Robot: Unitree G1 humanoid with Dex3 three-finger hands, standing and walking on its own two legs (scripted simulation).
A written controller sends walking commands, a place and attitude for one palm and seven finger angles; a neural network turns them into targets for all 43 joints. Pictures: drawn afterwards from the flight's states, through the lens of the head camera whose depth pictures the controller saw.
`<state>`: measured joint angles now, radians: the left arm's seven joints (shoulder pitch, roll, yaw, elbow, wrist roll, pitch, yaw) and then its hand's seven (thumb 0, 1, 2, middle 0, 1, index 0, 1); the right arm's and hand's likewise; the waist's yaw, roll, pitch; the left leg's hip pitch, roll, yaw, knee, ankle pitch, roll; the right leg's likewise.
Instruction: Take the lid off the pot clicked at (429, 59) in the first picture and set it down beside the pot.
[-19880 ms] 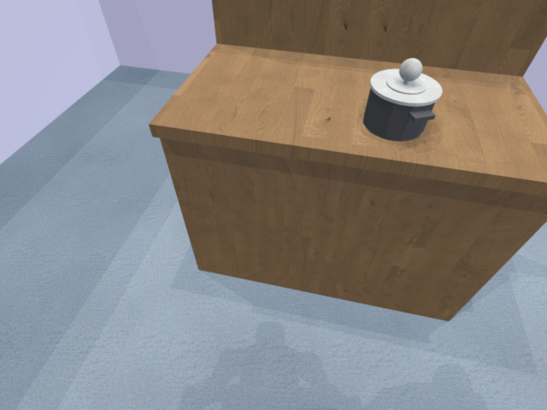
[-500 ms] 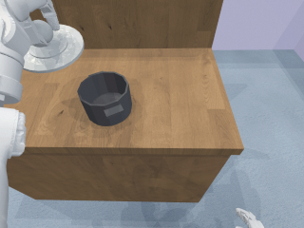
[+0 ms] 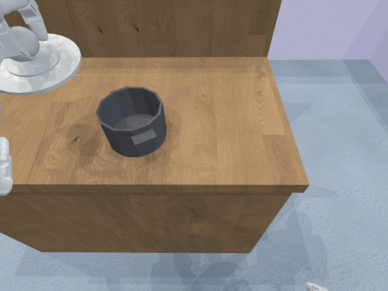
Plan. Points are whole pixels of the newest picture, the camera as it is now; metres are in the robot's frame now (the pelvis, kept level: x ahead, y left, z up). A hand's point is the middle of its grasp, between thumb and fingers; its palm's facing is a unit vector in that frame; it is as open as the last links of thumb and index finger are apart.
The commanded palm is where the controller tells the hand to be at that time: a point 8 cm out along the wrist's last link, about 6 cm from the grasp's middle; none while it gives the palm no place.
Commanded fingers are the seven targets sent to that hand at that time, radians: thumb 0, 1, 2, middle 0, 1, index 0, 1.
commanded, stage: move the lid sideways beside the pot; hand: left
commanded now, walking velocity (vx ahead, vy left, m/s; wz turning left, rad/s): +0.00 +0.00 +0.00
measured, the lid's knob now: (22, 42) +0.49 +0.30 +0.26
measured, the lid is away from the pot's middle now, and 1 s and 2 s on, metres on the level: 0.15 0.24 0.24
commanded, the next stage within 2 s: lower the lid onto the table in 1.08 s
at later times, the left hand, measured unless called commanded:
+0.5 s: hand out of the picture +0.44 +0.34 +0.29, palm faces -0.22 -0.10 -0.97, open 7.9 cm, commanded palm +0.45 +0.35 +0.36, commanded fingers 0.00 0.64 0.98 -0.81 -1.04 -0.80 -1.04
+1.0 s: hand out of the picture +0.44 +0.37 +0.28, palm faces -0.23 -0.10 -0.97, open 7.9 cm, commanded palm +0.46 +0.37 +0.36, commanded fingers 0.00 0.64 0.98 -0.81 -1.04 -0.80 -1.04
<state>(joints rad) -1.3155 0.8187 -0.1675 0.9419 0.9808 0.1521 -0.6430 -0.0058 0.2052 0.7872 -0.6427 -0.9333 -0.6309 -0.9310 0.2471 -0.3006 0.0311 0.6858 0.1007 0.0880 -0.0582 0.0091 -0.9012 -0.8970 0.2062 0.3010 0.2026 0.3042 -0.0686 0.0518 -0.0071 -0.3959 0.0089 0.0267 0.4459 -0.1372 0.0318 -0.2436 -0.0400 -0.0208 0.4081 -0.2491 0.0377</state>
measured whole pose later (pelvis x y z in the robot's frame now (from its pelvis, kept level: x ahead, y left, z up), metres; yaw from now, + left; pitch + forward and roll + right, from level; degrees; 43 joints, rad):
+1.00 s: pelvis +0.01 +0.00 +0.00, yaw +0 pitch +6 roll -2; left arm -1.31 1.00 -0.09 1.00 1.01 0.07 -0.65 0.00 0.21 0.78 -0.64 -0.94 -0.63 -0.93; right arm 0.27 -0.32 0.04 0.70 0.12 0.11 -0.09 0.01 -0.90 -0.90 0.21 0.30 0.20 0.30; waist -0.07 0.05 0.02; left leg -0.43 0.02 0.01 0.49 -0.17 0.03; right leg -0.24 -0.02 -0.03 0.39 -0.25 0.04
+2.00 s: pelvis +0.01 +0.00 +0.00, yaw +0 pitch +7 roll -2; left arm -1.26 1.00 -0.07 1.13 1.01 0.08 -0.63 0.00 0.21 0.78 -0.63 -0.94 -0.62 -0.93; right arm 0.29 -0.32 0.04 0.69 0.13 0.10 -0.07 0.01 -0.90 -0.90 0.21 0.30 0.20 0.30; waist -0.09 0.04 0.01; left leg -0.46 0.04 0.01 0.53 -0.19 0.03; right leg -0.27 -0.01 -0.03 0.42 -0.27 0.04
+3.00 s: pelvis +0.01 +0.02 -0.01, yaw -1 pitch +10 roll -3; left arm -1.17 0.96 -0.04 1.16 0.99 -0.05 -0.57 0.00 0.22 0.78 -0.63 -0.94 -0.62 -0.93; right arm 0.34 -0.32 0.03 0.71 0.11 0.07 -0.10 0.01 -0.90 -0.90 0.21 0.30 0.20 0.30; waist -0.12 0.02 -0.01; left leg -0.55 0.03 0.03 0.61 -0.23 0.05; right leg -0.36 -0.02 -0.01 0.47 -0.28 0.04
